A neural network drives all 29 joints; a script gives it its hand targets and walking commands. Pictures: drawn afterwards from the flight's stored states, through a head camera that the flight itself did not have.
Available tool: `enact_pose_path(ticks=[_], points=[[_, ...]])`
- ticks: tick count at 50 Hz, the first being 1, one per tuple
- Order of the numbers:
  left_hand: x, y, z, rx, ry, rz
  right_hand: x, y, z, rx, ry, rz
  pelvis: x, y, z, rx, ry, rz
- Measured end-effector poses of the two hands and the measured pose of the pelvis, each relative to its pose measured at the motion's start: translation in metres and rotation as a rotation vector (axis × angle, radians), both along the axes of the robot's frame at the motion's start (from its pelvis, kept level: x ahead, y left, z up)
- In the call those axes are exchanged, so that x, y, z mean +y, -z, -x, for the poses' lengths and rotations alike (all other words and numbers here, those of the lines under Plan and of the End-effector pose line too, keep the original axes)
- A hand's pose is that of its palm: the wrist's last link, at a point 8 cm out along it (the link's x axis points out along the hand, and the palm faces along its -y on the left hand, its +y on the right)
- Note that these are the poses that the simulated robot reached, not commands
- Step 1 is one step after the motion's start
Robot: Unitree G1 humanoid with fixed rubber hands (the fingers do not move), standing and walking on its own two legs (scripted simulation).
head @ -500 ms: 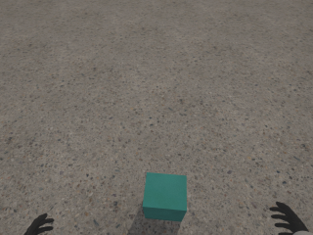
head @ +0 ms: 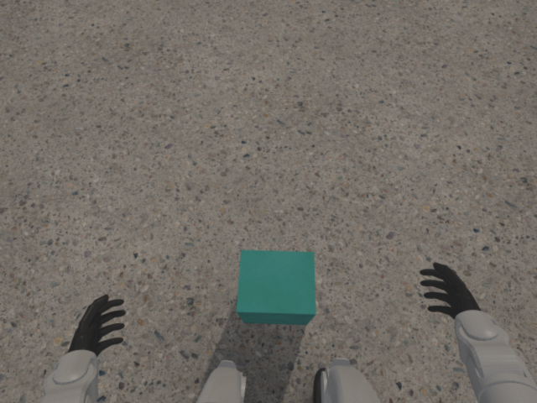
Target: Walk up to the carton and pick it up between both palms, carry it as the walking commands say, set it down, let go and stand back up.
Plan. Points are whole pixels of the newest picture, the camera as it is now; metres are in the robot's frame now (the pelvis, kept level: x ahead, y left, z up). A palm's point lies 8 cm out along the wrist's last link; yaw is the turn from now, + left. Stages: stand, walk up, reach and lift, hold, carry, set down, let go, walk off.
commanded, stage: reach and lift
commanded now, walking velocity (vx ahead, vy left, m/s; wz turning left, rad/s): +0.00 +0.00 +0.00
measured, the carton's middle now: (276, 290) +0.39 +0.03 -0.60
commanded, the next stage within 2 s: none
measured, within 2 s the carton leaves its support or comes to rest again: neither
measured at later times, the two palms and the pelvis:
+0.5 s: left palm (154, 266) +0.34 +0.25 -0.14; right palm (411, 262) +0.37 -0.22 -0.15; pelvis -0.04 +0.02 -0.05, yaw -2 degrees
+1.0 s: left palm (182, 237) +0.41 +0.23 -0.19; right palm (378, 238) +0.43 -0.18 -0.20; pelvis -0.04 +0.00 -0.09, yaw +0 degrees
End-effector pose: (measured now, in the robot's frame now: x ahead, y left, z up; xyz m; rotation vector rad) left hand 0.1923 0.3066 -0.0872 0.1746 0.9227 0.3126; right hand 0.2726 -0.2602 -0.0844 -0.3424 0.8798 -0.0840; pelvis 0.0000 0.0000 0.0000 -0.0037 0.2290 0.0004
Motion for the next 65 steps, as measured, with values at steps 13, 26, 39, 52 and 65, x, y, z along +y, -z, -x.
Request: enact_pose_path(ticks=[13, 26, 39, 52, 65], points=[[-0.025, 0.029, -0.081, -0.114, 0.068, 0.052, 0.024, 0.038, -0.039, -0.062, 0.036, -0.083, 0.015, 0.029, 0.024, 0.177, 0.022, -0.008], [-0.057, 0.054, -0.149, -0.207, 0.085, 0.098, 0.043, 0.066, -0.101, -0.157, 0.043, -0.153, 0.014, 0.053, 0.041, 0.336, 0.044, -0.040], [-0.078, 0.081, -0.215, -0.305, 0.108, 0.134, 0.077, 0.093, -0.164, -0.258, 0.048, -0.226, 0.003, 0.074, 0.046, 0.511, 0.025, -0.044], [-0.080, 0.112, -0.218, -0.296, 0.110, 0.145, 0.079, 0.129, -0.159, -0.236, 0.061, -0.235, 0.005, 0.093, 0.044, 0.594, 0.025, -0.039], [-0.080, 0.201, -0.221, -0.307, 0.093, 0.141, 0.080, 0.218, -0.161, -0.244, 0.079, -0.229, 0.012, 0.175, 0.061, 0.658, 0.022, -0.036]])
